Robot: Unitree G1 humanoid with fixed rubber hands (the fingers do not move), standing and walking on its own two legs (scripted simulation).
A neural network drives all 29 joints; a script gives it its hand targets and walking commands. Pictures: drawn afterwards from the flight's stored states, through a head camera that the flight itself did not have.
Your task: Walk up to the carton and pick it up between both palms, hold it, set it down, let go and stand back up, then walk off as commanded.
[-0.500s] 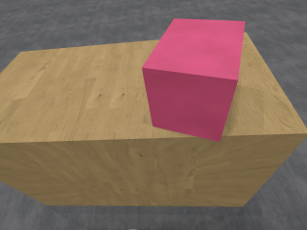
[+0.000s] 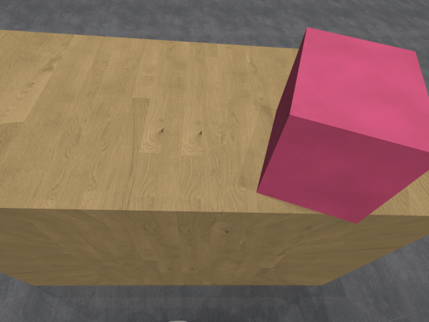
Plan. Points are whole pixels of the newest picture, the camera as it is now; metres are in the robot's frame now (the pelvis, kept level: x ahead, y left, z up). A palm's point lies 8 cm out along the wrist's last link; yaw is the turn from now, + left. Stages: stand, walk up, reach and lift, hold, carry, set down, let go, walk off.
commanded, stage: walk up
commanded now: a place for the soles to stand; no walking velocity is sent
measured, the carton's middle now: (331, 125) +0.47 -0.22 +0.10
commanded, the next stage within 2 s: none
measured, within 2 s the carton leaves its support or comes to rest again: neither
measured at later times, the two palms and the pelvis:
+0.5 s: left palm out of the picture +0.10 +0.44 -0.16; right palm out of the picture +0.10 -0.24 -0.07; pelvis +0.04 +0.10 -0.02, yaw +4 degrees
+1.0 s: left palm out of the picture +0.00 +0.26 -0.09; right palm out of the picture +0.04 -0.41 -0.12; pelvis -0.03 -0.07 -0.01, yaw +3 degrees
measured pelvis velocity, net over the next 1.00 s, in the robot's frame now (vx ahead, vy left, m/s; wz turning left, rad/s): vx -0.03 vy -0.07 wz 0.05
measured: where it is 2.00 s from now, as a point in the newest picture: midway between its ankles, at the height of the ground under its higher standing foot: outside the picture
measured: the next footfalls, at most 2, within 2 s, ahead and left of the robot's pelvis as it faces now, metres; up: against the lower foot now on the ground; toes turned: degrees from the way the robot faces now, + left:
left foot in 0.22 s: +0.16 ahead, +0.29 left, +0.00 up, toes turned -2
right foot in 0.72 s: +0.06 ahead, -0.13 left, +0.00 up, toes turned +6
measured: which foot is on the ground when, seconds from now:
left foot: up 0.00-0.20, down 0.22-0.74, up 0.76-1.00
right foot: down 0.00-0.24, up 0.26-0.70, down 0.72-1.00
